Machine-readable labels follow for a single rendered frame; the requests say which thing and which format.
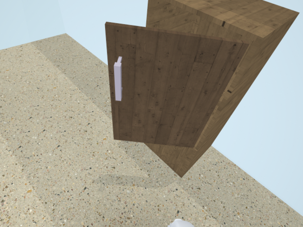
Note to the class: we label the cupboard door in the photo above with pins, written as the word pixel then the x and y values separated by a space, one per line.
pixel 171 82

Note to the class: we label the handle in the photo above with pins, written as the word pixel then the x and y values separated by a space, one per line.
pixel 118 79

